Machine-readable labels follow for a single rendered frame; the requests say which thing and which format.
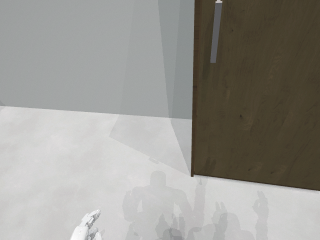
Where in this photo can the wardrobe door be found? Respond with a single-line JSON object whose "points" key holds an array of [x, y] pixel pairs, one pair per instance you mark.
{"points": [[258, 110]]}

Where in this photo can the left robot hand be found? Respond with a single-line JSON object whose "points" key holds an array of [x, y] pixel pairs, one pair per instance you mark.
{"points": [[82, 232]]}

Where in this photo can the handle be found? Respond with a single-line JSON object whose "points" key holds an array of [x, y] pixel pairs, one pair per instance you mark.
{"points": [[216, 28]]}

